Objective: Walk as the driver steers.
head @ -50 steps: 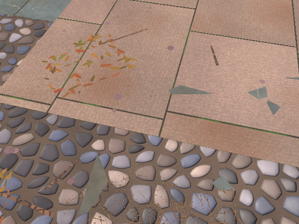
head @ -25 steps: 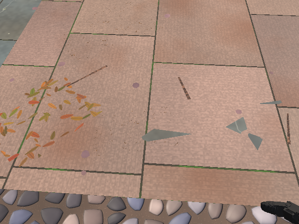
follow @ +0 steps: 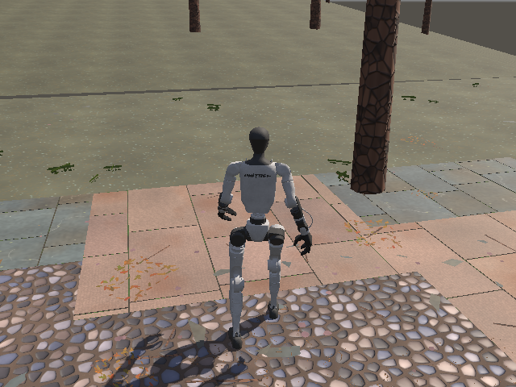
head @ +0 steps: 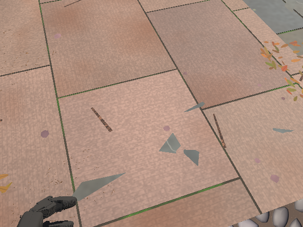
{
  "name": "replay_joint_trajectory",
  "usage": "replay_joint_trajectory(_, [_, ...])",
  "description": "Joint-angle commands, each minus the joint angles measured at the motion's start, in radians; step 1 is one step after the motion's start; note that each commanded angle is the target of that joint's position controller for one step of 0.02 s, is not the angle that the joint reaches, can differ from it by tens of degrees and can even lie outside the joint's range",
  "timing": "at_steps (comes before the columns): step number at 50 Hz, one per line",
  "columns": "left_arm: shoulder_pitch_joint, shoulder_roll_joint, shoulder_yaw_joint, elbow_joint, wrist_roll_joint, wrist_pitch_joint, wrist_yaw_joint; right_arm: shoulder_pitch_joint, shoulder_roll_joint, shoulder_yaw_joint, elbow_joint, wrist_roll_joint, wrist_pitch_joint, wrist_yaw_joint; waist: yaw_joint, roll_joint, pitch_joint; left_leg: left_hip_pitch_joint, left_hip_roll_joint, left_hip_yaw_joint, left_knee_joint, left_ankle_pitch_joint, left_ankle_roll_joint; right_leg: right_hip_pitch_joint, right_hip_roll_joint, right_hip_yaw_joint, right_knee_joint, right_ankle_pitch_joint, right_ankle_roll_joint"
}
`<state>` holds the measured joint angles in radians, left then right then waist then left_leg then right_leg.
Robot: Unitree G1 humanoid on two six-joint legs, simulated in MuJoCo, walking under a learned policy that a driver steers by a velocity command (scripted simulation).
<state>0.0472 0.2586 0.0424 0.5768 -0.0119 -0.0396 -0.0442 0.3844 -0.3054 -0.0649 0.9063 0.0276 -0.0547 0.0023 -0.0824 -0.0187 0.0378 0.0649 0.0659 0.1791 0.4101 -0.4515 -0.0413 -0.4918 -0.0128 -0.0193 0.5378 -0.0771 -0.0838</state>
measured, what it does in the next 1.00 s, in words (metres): walks ahead: left foot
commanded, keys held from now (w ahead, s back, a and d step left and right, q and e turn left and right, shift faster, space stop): w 1.00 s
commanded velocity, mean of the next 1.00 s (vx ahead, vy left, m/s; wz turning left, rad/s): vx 0.50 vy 0.00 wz -0.05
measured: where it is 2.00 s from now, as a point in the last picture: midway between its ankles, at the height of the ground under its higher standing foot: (129, 99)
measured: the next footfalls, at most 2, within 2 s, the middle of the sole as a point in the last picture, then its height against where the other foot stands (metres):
left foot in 0.50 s outside the picture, level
right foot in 1.04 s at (169, 162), level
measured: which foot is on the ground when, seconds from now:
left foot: down 0.00-0.00, up 0.02-0.48, down 0.50-1.00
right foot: down 0.00-0.52, up 0.54-1.00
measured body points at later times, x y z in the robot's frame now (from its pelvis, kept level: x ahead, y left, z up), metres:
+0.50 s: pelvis +0.28 +0.02 +0.01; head +0.30 +0.03 +0.45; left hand +0.28 +0.32 -0.12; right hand +0.49 -0.21 -0.08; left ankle +0.42 +0.13 -0.72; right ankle +0.12 -0.10 -0.72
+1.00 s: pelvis +0.54 +0.02 +0.02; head +0.57 +0.01 +0.46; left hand +0.77 +0.24 -0.07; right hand +0.53 -0.27 -0.12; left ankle +0.42 +0.14 -0.72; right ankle +0.71 -0.11 -0.70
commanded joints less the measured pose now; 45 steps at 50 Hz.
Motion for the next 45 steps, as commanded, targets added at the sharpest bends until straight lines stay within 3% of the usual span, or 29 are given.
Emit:
replay_joint_trajectory(1, [0.388, 0.333, 0.106, 0.038, 0.006, 0.002, 0.029, 0.052, -0.015, 0.028, -0.112, -0.039, -0.031, 0.003, 0.15, -0.232, -0.366, -0.678, -0.05, -0.069, 0.776, -0.029, 0.04, 0.915, -0.338, 0.622, -0.083, -0.097, -0.26])
replay_joint_trajectory(2, [0.415, 0.244, 0.085, 0.03, 0.003, -0.005, 0.026, -0.005, -0.105, 0.008, -0.09, -0.009, -0.054, 0.012, 0.212, -0.148, -0.453, -0.768, -0.054, -0.255, 0.913, -0.143, 0.045, 0.918, -0.38, 0.779, -0.188, -0.178, -0.291])
replay_joint_trajectory(3, [0.361, 0.206, 0.069, 0.042, 0.007, -0.014, 0.023, -0.103, -0.146, -0.006, -0.129, 0.023, -0.065, 0.017, 0.208, -0.124, -0.285, -0.852, -0.007, -0.25, 0.933, -0.073, 0.056, 0.808, -0.335, 0.608, -0.202, -0.116, -0.243])
replay_joint_trajectory(4, [0.302, 0.18, 0.06, 0.045, 0.003, -0.02, 0.023, -0.147, -0.132, -0.001, -0.139, 0.016, -0.07, 0.013, 0.175, -0.073, -0.192, -0.839, 0.037, -0.236, 0.87, 0.017, 0.063, 0.668, -0.284, 0.474, -0.213, -0.028, -0.207])
replay_joint_trajectory(5, [0.246, 0.151, 0.051, 0.045, 0.008, -0.023, 0.02, -0.162, -0.126, -0.003, -0.135, -0.005, -0.068, 0.008, 0.141, -0.043, -0.131, -0.798, 0.063, -0.23, 0.803, 0.075, 0.058, 0.544, -0.249, 0.391, -0.239, 0.058, -0.187])
replay_joint_trajectory(6, [0.212, 0.124, 0.042, 0.04, 0.017, -0.028, 0.019, -0.14, -0.122, -0.007, -0.127, -0.011, -0.058, 0.009, 0.104, -0.053, -0.11, -0.73, 0.082, -0.241, 0.767, 0.117, 0.054, 0.456, -0.223, 0.339, -0.273, 0.118, -0.179])
replay_joint_trajectory(8, [0.192, 0.123, 0.044, 0.049, 0.015, -0.041, 0.019, -0.1, -0.083, 0.0, -0.111, -0.013, -0.035, 0.011, 0.066, -0.047, -0.098, -0.671, 0.087, -0.237, 0.714, 0.154, 0.037, 0.373, -0.217, 0.293, -0.335, 0.142, -0.193])
replay_joint_trajectory(10, [0.195, 0.143, 0.049, 0.071, 0.01, -0.052, 0.024, -0.135, -0.062, 0.005, -0.122, -0.022, -0.019, 0.007, 0.058, -0.035, -0.055, -0.695, 0.09, -0.231, 0.632, 0.215, 0.015, 0.324, -0.212, 0.236, -0.379, 0.162, -0.197])
replay_joint_trajectory(12, [0.215, 0.156, 0.053, 0.092, 0.01, -0.053, 0.032, -0.203, -0.051, 0.011, -0.141, -0.029, -0.018, 0.008, 0.075, -0.027, -0.023, -0.723, 0.089, -0.23, 0.505, 0.338, 0.004, 0.32, -0.192, 0.183, -0.4, 0.149, -0.182])
replay_joint_trajectory(15, [0.249, 0.172, 0.056, 0.121, 0.006, -0.048, 0.041, -0.308, -0.034, 0.021, -0.162, -0.024, -0.028, 0.02, 0.113, -0.031, 0.009, -0.679, 0.054, -0.206, 0.294, 0.517, 0.008, 0.31, -0.156, 0.111, -0.41, 0.103, -0.142])
replay_joint_trajectory(20, [0.329, 0.198, 0.065, 0.187, -0.008, -0.036, 0.044, -0.424, -0.054, 0.022, -0.204, -0.014, -0.037, 0.041, 0.148, -0.037, 0.037, -0.677, 0.02, -0.21, 0.14, 0.525, 0.043, 0.438, -0.215, 0.122, -0.366, 0.064, -0.116])
replay_joint_trajectory(23, [0.328, 0.21, 0.071, 0.21, -0.01, -0.02, 0.052, -0.39, -0.081, 0.012, -0.203, -0.016, -0.042, 0.05, 0.115, -0.057, 0.012, -0.618, -0.004, -0.192, 0.1, 0.41, 0.085, 0.527, -0.243, 0.132, -0.281, 0.203, -0.087])
replay_joint_trajectory(24, [0.311, 0.214, 0.071, 0.21, -0.009, -0.014, 0.054, -0.322, -0.101, 0.0, -0.186, -0.018, -0.044, 0.047, 0.072, -0.063, -0.031, -0.513, -0.035, -0.16, 0.081, 0.388, 0.105, 0.533, -0.221, 0.111, -0.194, 0.357, -0.068])
replay_joint_trajectory(25, [0.312, 0.192, 0.061, 0.211, -0.003, -0.007, 0.057, -0.18, -0.141, -0.023, -0.141, -0.021, -0.044, 0.04, 0.008, -0.048, -0.124, -0.314, -0.057, -0.139, 0.08, 0.397, 0.134, 0.492, -0.167, 0.07, -0.019, 0.454, -0.041])
replay_joint_trajectory(26, [0.333, 0.144, 0.038, 0.19, 0.017, -0.005, 0.062, -0.01, -0.214, -0.044, -0.11, -0.029, -0.041, 0.03, -0.046, 0.057, -0.276, -0.024, 0.106, -0.322, 0.114, 0.438, 0.195, 0.315, -0.104, 0.02, 0.285, 0.227, -0.002])
replay_joint_trajectory(27, [0.472, 0.026, 0.005, 0.179, 0.012, -0.026, 0.05, 0.044, -0.287, -0.06, -0.086, -0.026, -0.034, 0.035, 0.024, 0.335, -0.393, 0.31, 0.316, -0.81, -0.002, 0.188, 0.366, -0.1, 0.084, 0.027, 0.636, -0.421, 0.073])
replay_joint_trajectory(28, [0.401, 0.124, 0.023, 0.193, -0.006, -0.044, 0.047, 0.044, -0.184, -0.035, -0.093, -0.008, -0.036, 0.037, -0.03, 0.23, -0.377, 0.3, 0.302, -0.912, -0.109, -0.005, 0.343, -0.217, 0.051, 0.159, 0.743, -0.507, 0.063])
replay_joint_trajectory(29, [0.295, 0.177, 0.039, 0.16, -0.03, -0.055, 0.044, -0.028, -0.147, -0.022, -0.106, -0.013, -0.039, 0.034, -0.026, 0.175, -0.23, 0.181, 0.274, -0.769, -0.127, 0.0, 0.295, -0.282, -0.003, 0.141, 0.754, -0.421, 0.047])
replay_joint_trajectory(30, [0.236, 0.17, 0.036, 0.145, -0.025, -0.058, 0.05, -0.1, -0.13, -0.015, -0.12, -0.023, -0.038, 0.031, 0.001, 0.098, -0.152, 0.046, 0.239, -0.663, -0.14, 0.096, 0.272, -0.258, -0.054, 0.108, 0.712, -0.332, 0.043])
replay_joint_trajectory(31, [0.211, 0.163, 0.039, 0.141, -0.008, -0.058, 0.053, -0.145, -0.105, -0.009, -0.125, -0.032, -0.039, 0.031, 0.025, 0.083, -0.095, -0.069, 0.211, -0.589, -0.164, 0.2, 0.272, -0.226, -0.083, 0.102, 0.654, -0.274, 0.047])
replay_joint_trajectory(32, [0.23, 0.153, 0.041, 0.144, -0.002, -0.05, 0.053, -0.166, -0.083, -0.001, -0.128, -0.043, -0.043, 0.03, 0.058, 0.108, -0.086, -0.14, 0.185, -0.535, -0.186, 0.276, 0.265, -0.159, -0.109, 0.111, 0.619, -0.233, 0.048])
replay_joint_trajectory(35, [0.255, 0.107, 0.034, 0.156, 0.002, -0.027, 0.053, -0.164, -0.09, -0.003, -0.113, -0.032, -0.054, 0.027, 0.088, 0.105, -0.065, -0.22, 0.164, -0.433, -0.251, 0.385, 0.285, -0.118, -0.123, 0.092, 0.53, -0.192, 0.071])
replay_joint_trajectory(39, [0.134, 0.085, 0.024, 0.126, 0.009, -0.025, 0.051, -0.126, -0.126, -0.014, -0.087, -0.027, -0.048, 0.01, 0.062, 0.074, -0.019, -0.212, 0.142, -0.333, -0.294, 0.452, 0.273, -0.176, -0.127, 0.077, 0.309, 0.008, 0.102])
replay_joint_trajectory(42, [0.036, 0.065, 0.015, 0.108, 0.005, -0.036, 0.04, -0.086, -0.139, -0.015, -0.065, -0.018, -0.041, 0.003, 0.027, 0.075, 0.002, -0.203, 0.113, -0.264, -0.297, 0.461, 0.245, -0.131, -0.098, 0.046, 0.134, 0.144, 0.104])
replay_joint_trajectory(45, [-0.051, 0.066, 0.011, 0.084, -0.004, -0.043, 0.026, -0.027, -0.148, -0.017, -0.034, -0.011, -0.029, 0.002, -0.007, 0.074, 0.025, -0.144, 0.138, -0.261, -0.275, 0.447, 0.242, -0.121, -0.075, 0.032, 0.042, 0.168, 0.098])
Velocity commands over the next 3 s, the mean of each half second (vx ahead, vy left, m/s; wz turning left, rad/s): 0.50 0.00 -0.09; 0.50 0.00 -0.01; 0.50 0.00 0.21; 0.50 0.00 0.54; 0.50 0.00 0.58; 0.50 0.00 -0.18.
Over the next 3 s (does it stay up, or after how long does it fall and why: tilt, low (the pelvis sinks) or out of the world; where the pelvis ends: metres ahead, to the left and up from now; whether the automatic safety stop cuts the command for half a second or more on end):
stays up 1.53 0.39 0.02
